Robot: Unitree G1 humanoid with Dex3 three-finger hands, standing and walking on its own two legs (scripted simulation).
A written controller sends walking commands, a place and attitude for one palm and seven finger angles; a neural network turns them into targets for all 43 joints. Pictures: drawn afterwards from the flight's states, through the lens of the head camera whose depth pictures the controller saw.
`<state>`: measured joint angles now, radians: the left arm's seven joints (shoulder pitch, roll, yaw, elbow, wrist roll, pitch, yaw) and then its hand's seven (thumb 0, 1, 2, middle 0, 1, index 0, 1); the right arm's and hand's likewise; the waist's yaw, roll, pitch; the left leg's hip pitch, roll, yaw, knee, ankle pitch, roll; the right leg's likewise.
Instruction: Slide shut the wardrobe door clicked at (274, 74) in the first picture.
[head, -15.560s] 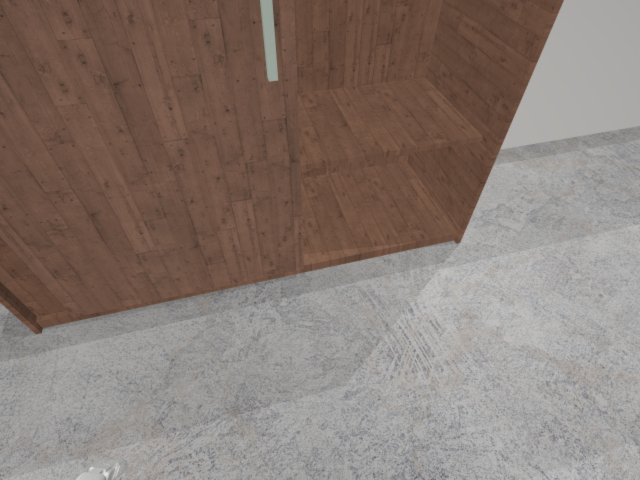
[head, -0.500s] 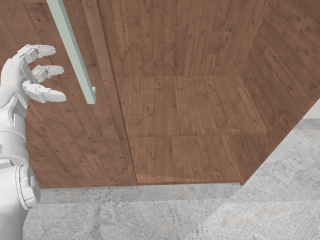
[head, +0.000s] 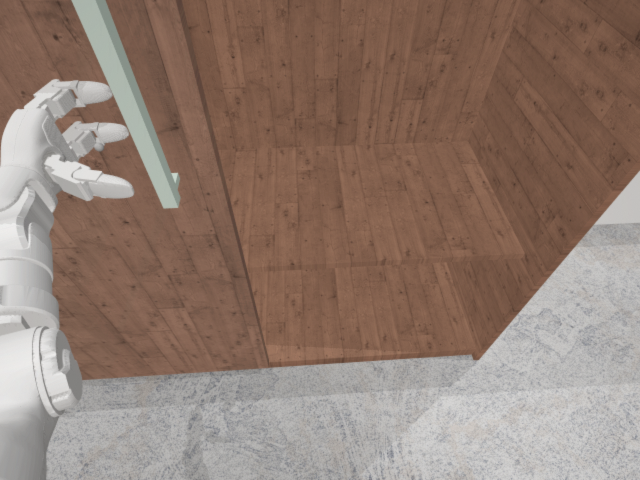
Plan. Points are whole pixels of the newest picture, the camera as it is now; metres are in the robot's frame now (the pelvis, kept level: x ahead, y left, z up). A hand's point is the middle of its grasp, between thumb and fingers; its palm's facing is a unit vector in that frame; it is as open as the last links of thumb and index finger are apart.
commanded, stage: feel for the door with the fingertips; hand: left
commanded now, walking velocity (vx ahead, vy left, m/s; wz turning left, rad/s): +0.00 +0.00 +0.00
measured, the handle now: (139, 103) +0.50 +0.20 +0.22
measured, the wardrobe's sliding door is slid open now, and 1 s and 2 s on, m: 0.67 0.67 0.67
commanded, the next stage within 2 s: slide the fingers in behind the handle in 0.74 s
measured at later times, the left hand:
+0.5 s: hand (116, 140) +0.45 +0.22 +0.21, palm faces +0.08 -1.00 -0.03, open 14.0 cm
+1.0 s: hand (112, 134) +0.46 +0.23 +0.21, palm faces +0.05 -1.00 -0.01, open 13.5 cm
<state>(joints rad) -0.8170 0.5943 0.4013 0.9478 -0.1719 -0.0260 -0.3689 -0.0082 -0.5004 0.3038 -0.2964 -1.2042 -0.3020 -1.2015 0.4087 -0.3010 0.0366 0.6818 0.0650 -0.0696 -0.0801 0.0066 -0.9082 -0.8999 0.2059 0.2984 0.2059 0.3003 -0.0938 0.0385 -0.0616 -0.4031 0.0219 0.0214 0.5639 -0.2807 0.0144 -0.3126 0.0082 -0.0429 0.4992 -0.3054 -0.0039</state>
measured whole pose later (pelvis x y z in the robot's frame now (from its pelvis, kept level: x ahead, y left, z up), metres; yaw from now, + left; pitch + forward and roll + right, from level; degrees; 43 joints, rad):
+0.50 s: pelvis +0.00 -0.01 +0.00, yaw +0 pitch +5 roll -1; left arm -0.84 0.52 0.36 0.93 -0.15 0.00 -0.26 -0.01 -0.50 0.30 -0.30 -1.20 -0.30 -1.20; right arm 0.33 -0.28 0.04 0.67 0.06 -0.08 -0.08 0.00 -0.91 -0.90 0.21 0.30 0.21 0.30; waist -0.07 0.04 -0.06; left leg -0.36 0.02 0.01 0.55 -0.27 0.01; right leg -0.27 0.01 -0.05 0.50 -0.31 -0.01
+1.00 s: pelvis -0.01 +0.00 +0.00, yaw +0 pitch +7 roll -1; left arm -0.96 0.61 0.40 1.13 -0.13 -0.08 -0.32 -0.01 -0.50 0.30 -0.38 -1.26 -0.37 -1.24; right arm 0.41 -0.30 0.04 0.72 0.06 -0.08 -0.08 0.01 -0.91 -0.90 0.21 0.30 0.21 0.30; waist -0.12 0.04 -0.06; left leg -0.43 0.03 0.01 0.57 -0.26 0.01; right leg -0.34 0.02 -0.05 0.52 -0.29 -0.01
